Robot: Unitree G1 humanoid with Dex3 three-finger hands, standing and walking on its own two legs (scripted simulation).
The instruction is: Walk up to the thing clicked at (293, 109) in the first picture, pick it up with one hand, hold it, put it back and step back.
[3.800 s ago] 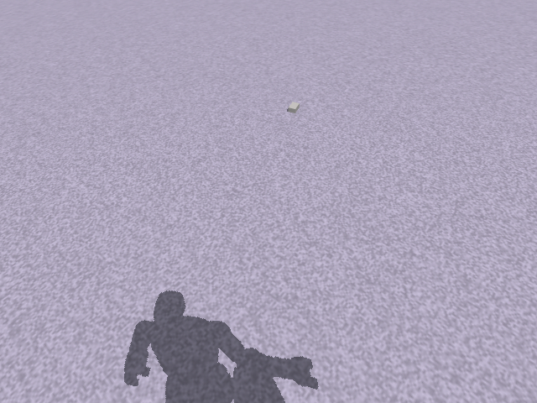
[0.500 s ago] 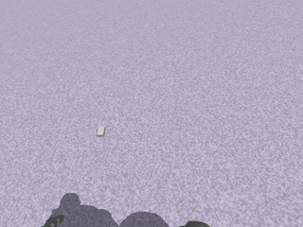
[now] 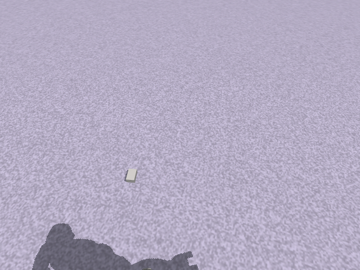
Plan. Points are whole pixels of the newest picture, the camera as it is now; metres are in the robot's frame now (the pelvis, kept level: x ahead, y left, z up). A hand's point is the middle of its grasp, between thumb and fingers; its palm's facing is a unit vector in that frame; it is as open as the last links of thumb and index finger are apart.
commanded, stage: walk up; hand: left
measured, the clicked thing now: (131, 175) +0.78 +0.31 -0.73
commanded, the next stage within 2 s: none
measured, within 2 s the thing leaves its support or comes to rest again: neither
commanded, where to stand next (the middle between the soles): +0.37 +0.10 m, yaw -3 degrees
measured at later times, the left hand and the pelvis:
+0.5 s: hand (65, 230) +0.24 +0.31 -0.10, palm faces -0.04 -0.88 -0.48, open 7.4 cm; pelvis +0.15 +0.03 +0.01, yaw -2 degrees
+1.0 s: hand (47, 205) +0.33 +0.41 -0.15, palm faces -0.08 -0.93 -0.36, open 7.4 cm; pelvis +0.26 +0.13 +0.01, yaw -2 degrees
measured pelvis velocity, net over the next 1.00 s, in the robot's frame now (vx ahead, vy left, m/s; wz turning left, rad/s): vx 0.26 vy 0.13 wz -0.03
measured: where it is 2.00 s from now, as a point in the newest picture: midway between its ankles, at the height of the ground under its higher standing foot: (156, 260)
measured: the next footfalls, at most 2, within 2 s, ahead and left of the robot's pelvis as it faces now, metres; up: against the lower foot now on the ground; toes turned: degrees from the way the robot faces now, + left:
right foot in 0.38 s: +0.25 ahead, -0.08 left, +0.00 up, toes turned -7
left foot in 0.82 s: +0.36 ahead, +0.24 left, +0.00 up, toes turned -1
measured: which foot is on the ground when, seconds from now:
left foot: down 0.00-0.42, up 0.44-0.80, down 0.82-1.00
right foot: up 0.00-0.36, down 0.38-0.84, up 0.86-1.00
